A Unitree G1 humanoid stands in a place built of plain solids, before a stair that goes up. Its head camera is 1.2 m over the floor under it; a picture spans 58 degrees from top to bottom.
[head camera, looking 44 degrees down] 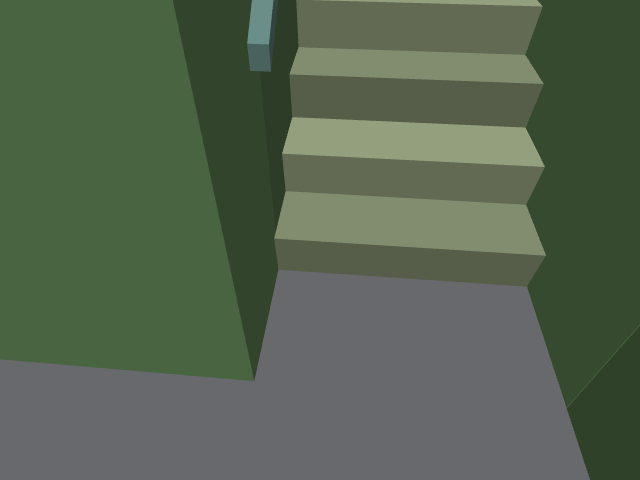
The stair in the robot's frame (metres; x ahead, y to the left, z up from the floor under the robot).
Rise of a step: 0.18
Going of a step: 0.25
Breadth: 0.90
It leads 5 degrees to the right of straight ahead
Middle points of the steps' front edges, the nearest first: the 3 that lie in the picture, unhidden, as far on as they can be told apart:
1.02 -0.29 0.18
1.27 -0.31 0.36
1.51 -0.34 0.54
